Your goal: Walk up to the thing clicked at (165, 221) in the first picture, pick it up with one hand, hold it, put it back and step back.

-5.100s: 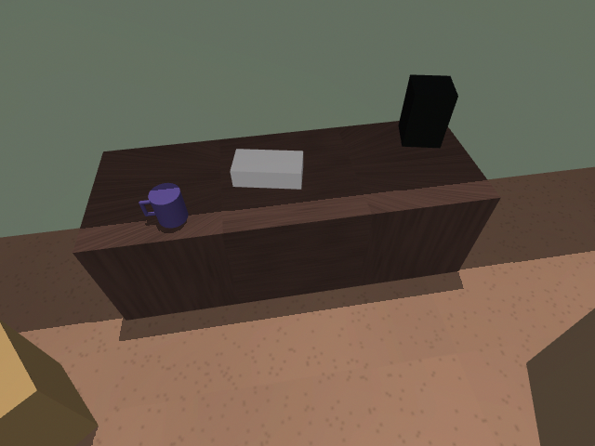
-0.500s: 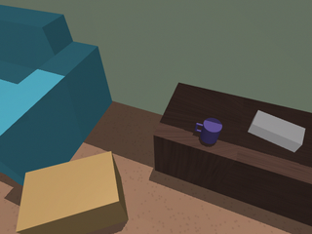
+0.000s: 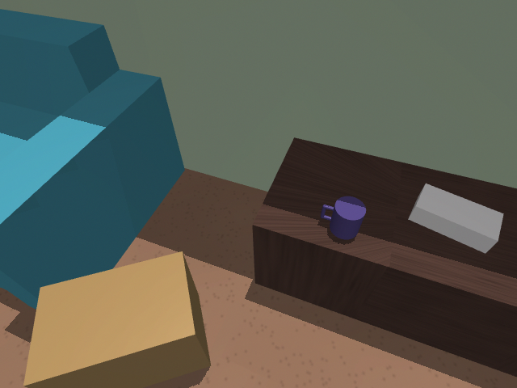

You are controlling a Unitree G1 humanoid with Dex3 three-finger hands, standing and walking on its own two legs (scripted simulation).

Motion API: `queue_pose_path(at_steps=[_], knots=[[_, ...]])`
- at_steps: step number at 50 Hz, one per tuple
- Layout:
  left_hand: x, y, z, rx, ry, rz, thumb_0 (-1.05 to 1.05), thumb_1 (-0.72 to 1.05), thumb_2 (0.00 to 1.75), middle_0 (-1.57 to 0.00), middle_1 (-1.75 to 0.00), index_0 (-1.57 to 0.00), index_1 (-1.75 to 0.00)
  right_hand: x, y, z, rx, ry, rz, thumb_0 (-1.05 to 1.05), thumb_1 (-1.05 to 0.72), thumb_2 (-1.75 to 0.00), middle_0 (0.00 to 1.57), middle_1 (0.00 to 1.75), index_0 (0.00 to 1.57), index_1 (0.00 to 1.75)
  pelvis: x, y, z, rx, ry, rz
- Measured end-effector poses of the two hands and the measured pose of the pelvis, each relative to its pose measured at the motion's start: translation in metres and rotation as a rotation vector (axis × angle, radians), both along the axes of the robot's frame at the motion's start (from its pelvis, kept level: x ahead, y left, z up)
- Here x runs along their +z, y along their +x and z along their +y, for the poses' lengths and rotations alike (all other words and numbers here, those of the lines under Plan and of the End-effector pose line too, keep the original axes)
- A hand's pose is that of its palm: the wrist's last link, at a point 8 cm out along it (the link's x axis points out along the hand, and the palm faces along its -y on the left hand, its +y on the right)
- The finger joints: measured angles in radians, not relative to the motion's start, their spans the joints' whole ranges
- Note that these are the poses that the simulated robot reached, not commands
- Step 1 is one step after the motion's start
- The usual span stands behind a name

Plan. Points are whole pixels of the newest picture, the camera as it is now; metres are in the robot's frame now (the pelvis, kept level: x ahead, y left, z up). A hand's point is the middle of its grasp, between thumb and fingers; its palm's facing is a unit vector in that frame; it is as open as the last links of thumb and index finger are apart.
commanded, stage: stand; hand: left
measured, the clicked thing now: (341, 216) +0.64 -0.23 -0.31
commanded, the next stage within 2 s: walk up in 1.52 s
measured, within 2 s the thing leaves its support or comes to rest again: neither
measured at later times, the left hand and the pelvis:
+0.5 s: hand out of the picture +0.06 +0.25 -0.15, palm faces -0.02 -0.94 -0.35, open 7.4 cm; pelvis -0.01 +0.00 +0.00, yaw +0 degrees
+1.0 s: hand out of the picture +0.06 +0.25 -0.15, palm faces -0.03 -0.94 -0.35, open 7.4 cm; pelvis -0.01 +0.00 +0.00, yaw +0 degrees
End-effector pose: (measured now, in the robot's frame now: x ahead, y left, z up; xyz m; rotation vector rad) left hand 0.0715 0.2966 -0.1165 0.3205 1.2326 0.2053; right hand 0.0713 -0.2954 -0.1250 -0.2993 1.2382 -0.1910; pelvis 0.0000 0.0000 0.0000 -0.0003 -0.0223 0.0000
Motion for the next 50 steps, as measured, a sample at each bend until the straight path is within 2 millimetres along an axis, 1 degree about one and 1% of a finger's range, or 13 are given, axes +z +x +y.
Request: queue_pose_path(at_steps=[22,31,37,50], knots=[[0.0,-0.012,0.0,-0.002,0.0,-0.006,0.0,0.9,0.9,-0.2,-0.3,-0.2,-0.3,0.001,-0.018,-0.002,-0.002,-0.001,0.005,0.01,-0.9,-0.9,0.2,0.3,0.2,0.3,0.0,-0.01,-0.001,-0.002,0.001,-0.01],[-0.001,-0.018,0.001,-0.002,0.001,0.011,0.0,0.9,0.9,-0.2,-0.3,-0.2,-0.3,0.0,-0.025,-0.002,-0.007,0.0,0.022,0.01,-0.9,-0.9,0.2,0.3,0.2,0.3,0.0,-0.012,-0.001,-0.003,0.002,-0.008],[-0.001,-0.018,0.001,-0.005,0.002,0.013,0.01,0.9,0.9,-0.2,-0.3,-0.2,-0.3,-0.001,-0.025,-0.002,-0.008,0.0,0.022,0.01,-0.9,-0.9,0.2,0.3,0.2,0.3,0.0,-0.011,-0.001,-0.005,0.002,-0.008],[0.0,-0.012,0.0,-0.012,0.002,0.003,0.0,0.9,0.9,-0.2,-0.3,-0.2,-0.3,-0.001,-0.02,-0.001,-0.001,0.003,0.016,0.01,-0.9,-0.9,0.2,0.3,0.2,0.3,0.0,-0.01,-0.001,-0.005,0.001,-0.003]])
